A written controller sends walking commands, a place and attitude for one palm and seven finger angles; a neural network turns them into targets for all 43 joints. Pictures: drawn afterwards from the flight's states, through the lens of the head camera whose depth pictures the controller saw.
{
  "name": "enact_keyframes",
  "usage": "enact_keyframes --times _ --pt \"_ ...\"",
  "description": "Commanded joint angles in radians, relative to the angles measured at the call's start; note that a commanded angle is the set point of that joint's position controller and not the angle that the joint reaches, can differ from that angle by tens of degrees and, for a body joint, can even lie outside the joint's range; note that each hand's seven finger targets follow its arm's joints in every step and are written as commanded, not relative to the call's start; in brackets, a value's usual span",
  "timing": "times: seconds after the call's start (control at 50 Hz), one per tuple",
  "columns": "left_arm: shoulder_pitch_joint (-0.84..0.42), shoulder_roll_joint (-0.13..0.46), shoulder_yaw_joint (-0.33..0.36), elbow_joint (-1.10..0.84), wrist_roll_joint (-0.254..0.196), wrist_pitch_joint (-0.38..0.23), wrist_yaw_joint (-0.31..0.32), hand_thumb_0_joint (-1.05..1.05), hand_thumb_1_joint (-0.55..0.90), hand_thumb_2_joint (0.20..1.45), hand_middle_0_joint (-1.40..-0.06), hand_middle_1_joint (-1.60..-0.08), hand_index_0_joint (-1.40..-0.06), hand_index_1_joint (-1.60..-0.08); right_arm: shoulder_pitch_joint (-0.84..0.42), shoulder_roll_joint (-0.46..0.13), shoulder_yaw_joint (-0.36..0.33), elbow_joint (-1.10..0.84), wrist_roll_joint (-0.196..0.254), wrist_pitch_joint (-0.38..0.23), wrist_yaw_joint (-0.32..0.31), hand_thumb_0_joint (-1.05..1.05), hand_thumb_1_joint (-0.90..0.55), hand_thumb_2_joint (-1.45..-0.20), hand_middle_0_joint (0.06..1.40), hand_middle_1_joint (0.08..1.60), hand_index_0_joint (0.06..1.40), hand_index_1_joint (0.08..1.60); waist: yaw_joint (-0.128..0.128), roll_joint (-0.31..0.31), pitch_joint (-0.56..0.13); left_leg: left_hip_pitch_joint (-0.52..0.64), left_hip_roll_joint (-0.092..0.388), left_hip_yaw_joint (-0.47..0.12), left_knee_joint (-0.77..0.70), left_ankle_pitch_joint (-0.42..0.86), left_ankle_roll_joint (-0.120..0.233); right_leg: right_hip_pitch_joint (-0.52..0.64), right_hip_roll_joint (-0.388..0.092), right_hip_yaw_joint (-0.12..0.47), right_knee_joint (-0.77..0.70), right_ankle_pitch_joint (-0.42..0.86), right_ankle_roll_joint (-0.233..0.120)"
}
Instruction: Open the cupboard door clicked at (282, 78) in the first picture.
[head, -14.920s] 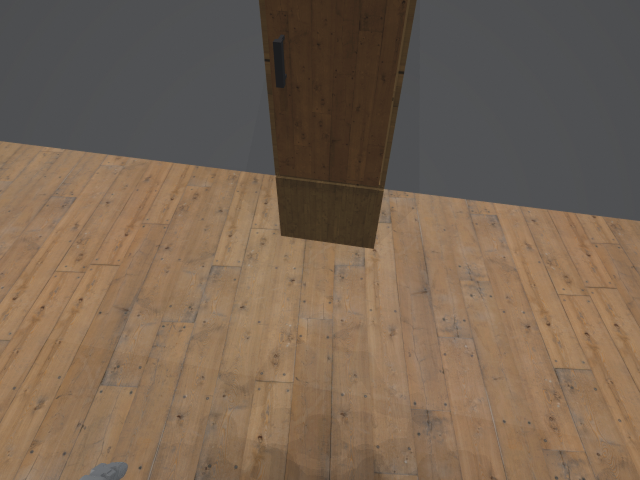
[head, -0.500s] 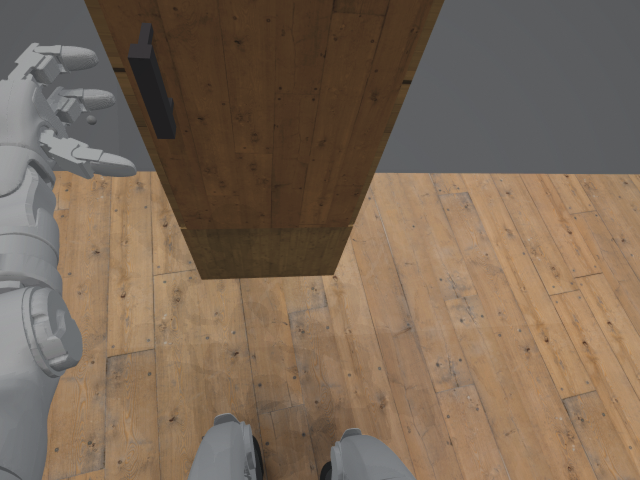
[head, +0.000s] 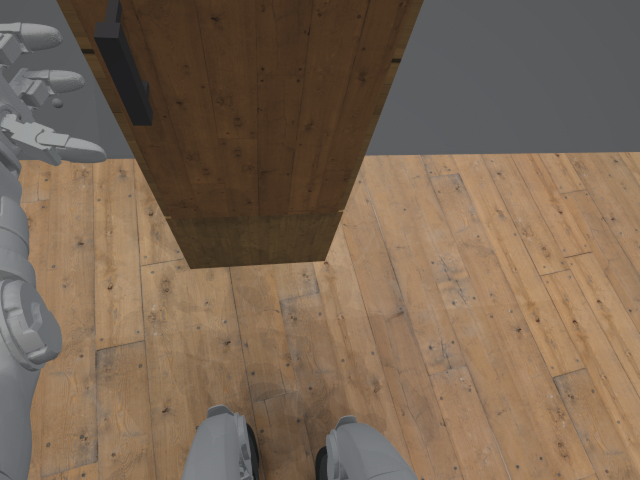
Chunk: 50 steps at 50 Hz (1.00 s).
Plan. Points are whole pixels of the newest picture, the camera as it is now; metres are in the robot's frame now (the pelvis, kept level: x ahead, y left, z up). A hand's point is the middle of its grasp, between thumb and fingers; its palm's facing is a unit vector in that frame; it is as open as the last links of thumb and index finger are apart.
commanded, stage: slide the fingers in behind the handle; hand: left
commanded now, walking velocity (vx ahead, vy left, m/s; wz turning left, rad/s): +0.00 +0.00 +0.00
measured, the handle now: (129, 66) +0.58 +0.18 +0.09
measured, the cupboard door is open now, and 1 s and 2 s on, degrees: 0 0 0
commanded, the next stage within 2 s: close the thumb around the handle in 1.46 s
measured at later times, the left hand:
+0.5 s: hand (97, 107) +0.52 +0.20 +0.09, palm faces +0.03 -1.00 -0.01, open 14.0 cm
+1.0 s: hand (131, 104) +0.53 +0.17 +0.09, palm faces +0.04 -1.00 -0.01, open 14.0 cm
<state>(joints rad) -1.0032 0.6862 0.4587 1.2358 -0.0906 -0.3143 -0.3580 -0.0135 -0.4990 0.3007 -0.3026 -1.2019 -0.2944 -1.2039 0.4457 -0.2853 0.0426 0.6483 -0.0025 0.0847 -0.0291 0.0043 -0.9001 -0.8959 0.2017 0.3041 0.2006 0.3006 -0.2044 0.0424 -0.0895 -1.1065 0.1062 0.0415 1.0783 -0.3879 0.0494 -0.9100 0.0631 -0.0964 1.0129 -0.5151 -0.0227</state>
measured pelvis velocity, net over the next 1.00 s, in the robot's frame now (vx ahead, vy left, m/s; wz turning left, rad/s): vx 0.00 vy -0.02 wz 0.02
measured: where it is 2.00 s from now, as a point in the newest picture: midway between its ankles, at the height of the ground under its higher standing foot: outside the picture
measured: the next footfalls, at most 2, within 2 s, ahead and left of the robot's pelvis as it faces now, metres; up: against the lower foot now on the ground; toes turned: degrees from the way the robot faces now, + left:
none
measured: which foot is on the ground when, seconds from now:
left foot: down 0.00-1.00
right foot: down 0.00-1.00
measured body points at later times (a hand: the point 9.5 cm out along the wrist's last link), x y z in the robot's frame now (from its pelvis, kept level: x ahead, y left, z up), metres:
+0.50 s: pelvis +0.00 +0.00 +0.00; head +0.13 +0.02 +0.43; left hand +0.51 +0.25 +0.10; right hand +0.01 -0.27 -0.11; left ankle +0.06 +0.09 -0.66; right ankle -0.02 -0.11 -0.66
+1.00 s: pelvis +0.00 -0.02 +0.00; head +0.13 +0.00 +0.43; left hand +0.52 +0.22 +0.10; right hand -0.01 -0.28 -0.11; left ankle +0.06 +0.09 -0.66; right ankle -0.02 -0.12 -0.66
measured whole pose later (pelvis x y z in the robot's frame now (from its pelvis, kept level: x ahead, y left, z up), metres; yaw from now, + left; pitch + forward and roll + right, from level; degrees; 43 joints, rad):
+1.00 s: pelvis +0.00 -0.02 +0.00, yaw +1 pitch +22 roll -4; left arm -0.98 0.51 0.38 1.23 -0.08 -0.37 -0.20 -0.01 -0.50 0.30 -0.30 -1.20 -0.30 -1.20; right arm 0.42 -0.27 0.03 0.65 -0.01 0.07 0.01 0.00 -0.90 -0.90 0.20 0.30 0.20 0.30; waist -0.19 0.05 -0.11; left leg -1.06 0.10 0.03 1.07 -0.39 0.02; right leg -0.88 0.06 -0.10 1.03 -0.54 -0.05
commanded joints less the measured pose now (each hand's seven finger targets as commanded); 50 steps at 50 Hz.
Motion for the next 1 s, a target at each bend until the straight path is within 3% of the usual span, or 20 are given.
enact_keyframes --times 0.0,0.06,0.12,0.16,0.18,0.2,0.28,0.32,0.36,0.44,0.52,0.62,0.74,0.78,0.82,0.86,0.88,0.92,0.98 --pt "-0.401 0.241 0.022 -0.246 -0.021 -0.080 0.020 0.000 -0.500 0.300 -0.300 -1.200 -0.300 -1.200 0.172 -0.195 -0.076 -0.037 -0.001 -0.016 -0.004 0.000 -0.900 -0.900 0.200 0.300 0.200 0.300 0.018 0.193 -0.532 0.706 -0.037 -0.139 -0.084 0.381 -0.011 -0.038 0.031 0.046 -0.149 0.313 0.000" --pt "-0.412 0.178 -0.014 -0.253 -0.025 -0.087 0.040 0.000 -0.500 0.300 -0.300 -1.200 -0.300 -1.200 0.170 -0.190 -0.076 -0.035 -0.004 -0.017 0.001 0.000 -0.900 -0.900 0.200 0.300 0.200 0.300 0.005 0.183 -0.493 0.722 -0.037 -0.146 -0.095 0.377 -0.011 -0.058 0.032 0.040 -0.155 0.300 -0.003" --pt "-0.397 0.163 -0.027 -0.210 -0.018 -0.082 0.055 0.000 -0.500 0.300 -0.300 -1.200 -0.300 -1.200 0.159 -0.191 -0.076 -0.037 -0.001 -0.014 0.003 0.000 -0.900 -0.900 0.200 0.300 0.200 0.300 -0.003 0.145 -0.448 0.679 -0.040 -0.140 -0.102 0.329 -0.010 -0.056 0.028 0.044 -0.164 0.279 0.002" --pt "-0.427 0.161 -0.023 -0.230 -0.019 -0.096 0.066 0.000 -0.500 0.300 -0.300 -1.200 -0.300 -1.200 0.160 -0.189 -0.075 -0.040 -0.005 -0.019 0.005 0.000 -0.900 -0.900 0.200 0.300 0.200 0.300 -0.001 0.145 -0.459 0.677 -0.044 -0.141 -0.099 0.335 -0.008 -0.042 0.028 0.045 -0.156 0.288 -0.001" --pt "-0.422 0.183 -0.010 -0.241 -0.011 -0.105 0.072 0.000 -0.500 0.300 -0.300 -1.200 -0.300 -1.200 0.155 -0.190 -0.077 -0.040 -0.005 -0.018 0.006 0.000 -0.900 -0.900 0.200 0.300 0.200 0.300 0.011 0.178 -0.487 0.703 -0.041 -0.142 -0.099 0.354 -0.013 -0.046 0.026 0.046 -0.150 0.293 -0.003" --pt "-0.408 0.141 -0.034 -0.231 -0.013 -0.105 0.074 0.000 -0.500 0.300 -0.300 -1.200 -0.300 -1.200 0.149 -0.185 -0.077 -0.044 -0.005 -0.019 0.009 0.000 -0.900 -0.900 0.200 0.300 0.200 0.300 0.006 0.172 -0.481 0.707 -0.043 -0.143 -0.097 0.352 -0.013 -0.055 0.027 0.047 -0.152 0.292 -0.002" --pt "-0.413 0.117 -0.045 -0.213 -0.012 -0.115 0.085 0.000 -0.500 0.300 -0.300 -1.200 -0.300 -1.200 0.142 -0.182 -0.078 -0.044 -0.005 -0.021 0.013 0.000 -0.900 -0.900 0.200 0.300 0.200 0.300 0.005 0.148 -0.476 0.692 -0.044 -0.142 -0.093 0.343 -0.014 -0.051 0.024 0.046 -0.145 0.291 0.000" --pt "-0.438 0.102 -0.062 -0.199 -0.009 -0.108 0.090 0.000 -0.500 0.300 -0.300 -1.200 -0.300 -1.200 0.141 -0.183 -0.077 -0.042 -0.004 -0.021 0.013 0.000 -0.900 -0.900 0.200 0.300 0.200 0.300 -0.014 0.111 -0.456 0.665 -0.043 -0.145 -0.092 0.311 -0.010 -0.058 0.024 0.048 -0.147 0.275 0.003" --pt "-0.464 0.114 -0.045 -0.230 -0.011 -0.120 0.100 0.000 -0.500 0.300 -0.300 -1.200 -0.300 -1.200 0.146 -0.182 -0.077 -0.040 -0.008 -0.026 0.012 0.000 -0.900 -0.900 0.200 0.300 0.200 0.300 -0.006 0.132 -0.480 0.675 -0.046 -0.142 -0.085 0.330 -0.008 -0.044 0.023 0.051 -0.141 0.290 0.000" --pt "-0.469 0.077 -0.069 -0.240 -0.004 -0.126 0.115 0.000 -0.500 0.300 -0.300 -1.200 -0.300 -1.200 0.137 -0.174 -0.080 -0.039 -0.008 -0.030 0.017 0.000 -0.900 -0.900 0.200 0.300 0.200 0.300 -0.002 0.160 -0.513 0.695 -0.047 -0.144 -0.082 0.329 -0.013 -0.052 0.022 0.052 -0.139 0.283 0.000" --pt "-0.462 0.071 -0.071 -0.216 0.002 -0.117 0.131 0.000 -0.500 0.300 -0.300 -1.200 -0.300 -1.200 0.145 -0.173 -0.079 -0.035 -0.009 -0.028 0.019 0.000 -0.900 -0.900 0.200 0.300 0.200 0.300 -0.006 0.132 -0.499 0.662 -0.049 -0.139 -0.079 0.331 -0.009 -0.035 0.022 0.055 -0.136 0.304 0.003" --pt "-0.427 0.091 -0.039 -0.249 0.004 -0.125 0.150 0.000 -0.500 0.300 -0.300 -1.200 -0.300 -1.200 0.147 -0.168 -0.080 -0.042 -0.010 -0.028 0.026 0.000 -0.900 -0.900 0.200 0.300 0.200 0.300 0.018 0.134 -0.540 0.653 -0.055 -0.124 -0.077 0.358 -0.008 0.023 0.023 0.061 -0.134 0.351 0.003" --pt "-0.442 0.063 -0.071 -0.213 0.005 -0.114 0.159 0.000 -0.500 0.300 -0.300 -1.200 -0.300 -1.200 0.147 -0.164 -0.077 -0.041 -0.005 -0.025 0.026 0.000 -0.900 -0.900 0.200 0.300 0.200 0.300 -0.007 0.082 -0.454 0.558 -0.063 -0.104 -0.081 0.278 0.002 0.044 0.021 0.078 -0.156 0.336 0.012" --pt "-0.451 0.067 -0.060 -0.242 0.003 -0.130 0.162 0.000 -0.500 0.300 -0.300 -1.200 -0.300 -1.200 0.150 -0.164 -0.081 -0.038 -0.008 -0.031 0.026 0.000 -0.900 -0.900 0.200 0.300 0.200 0.300 0.002 0.108 -0.504 0.598 -0.062 -0.108 -0.077 0.310 -0.001 0.043 0.022 0.077 -0.145 0.354 0.008" --pt "-0.426 0.057 -0.065 -0.212 0.000 -0.127 0.161 0.000 -0.500 0.300 -0.300 -1.200 -0.300 -1.200 0.146 -0.161 -0.080 -0.035 -0.006 -0.033 0.028 0.000 -0.900 -0.900 0.200 0.300 0.200 0.300 -0.001 0.100 -0.476 0.574 -0.064 -0.101 -0.073 0.292 0.000 0.041 0.021 0.080 -0.152 0.345 0.010" --pt "-0.427 0.088 -0.042 -0.195 0.002 -0.128 0.163 0.000 -0.500 0.300 -0.300 -1.200 -0.300 -1.200 0.153 -0.164 -0.077 -0.033 -0.007 -0.034 0.025 0.000 -0.900 -0.900 0.200 0.300 0.200 0.300 0.000 0.078 -0.462 0.536 -0.067 -0.096 -0.068 0.283 0.005 0.067 0.021 0.088 -0.150 0.359 0.011" --pt "-0.435 0.069 -0.060 -0.201 0.003 -0.125 0.162 0.000 -0.500 0.300 -0.300 -1.200 -0.300 -1.200 0.151 -0.161 -0.076 -0.035 -0.007 -0.035 0.027 0.000 -0.900 -0.900 0.200 0.300 0.200 0.300 -0.003 0.079 -0.472 0.534 -0.068 -0.095 -0.069 0.286 0.005 0.069 0.019 0.088 -0.150 0.367 0.014" --pt "-0.430 0.086 -0.046 -0.225 0.003 -0.127 0.160 0.000 -0.500 0.300 -0.300 -1.200 -0.300 -1.200 0.151 -0.162 -0.078 -0.038 -0.008 -0.036 0.027 0.000 -0.900 -0.900 0.200 0.300 0.200 0.300 0.008 0.089 -0.506 0.539 -0.068 -0.092 -0.064 0.303 0.004 0.093 0.018 0.092 -0.143 0.391 0.013" --pt "-0.423 0.054 -0.066 -0.199 0.000 -0.121 0.159 0.000 -0.500 0.300 -0.300 -1.200 -0.300 -1.200 0.152 -0.159 -0.078 -0.033 -0.006 -0.036 0.029 0.000 -0.900 -0.900 0.200 0.300 0.200 0.300 -0.004 0.070 -0.482 0.529 -0.069 -0.092 -0.058 0.307 0.006 0.077 0.018 0.089 -0.142 0.399 0.015"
